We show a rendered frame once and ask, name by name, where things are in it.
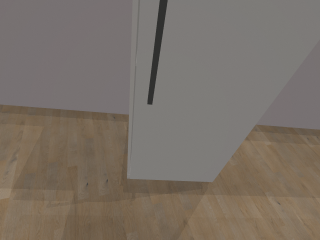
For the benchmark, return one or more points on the fridge door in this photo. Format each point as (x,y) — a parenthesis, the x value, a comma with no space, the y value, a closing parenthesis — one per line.
(221,65)

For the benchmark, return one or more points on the handle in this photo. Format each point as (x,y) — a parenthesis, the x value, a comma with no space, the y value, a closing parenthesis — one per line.
(157,47)

